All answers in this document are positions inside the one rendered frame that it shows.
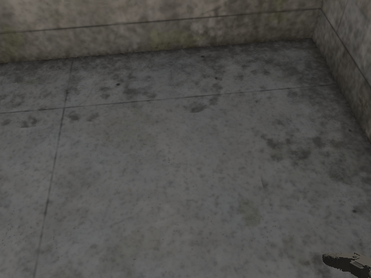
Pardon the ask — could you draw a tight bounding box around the right robot hand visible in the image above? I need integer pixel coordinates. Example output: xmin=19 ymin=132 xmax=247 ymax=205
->
xmin=322 ymin=253 xmax=371 ymax=278

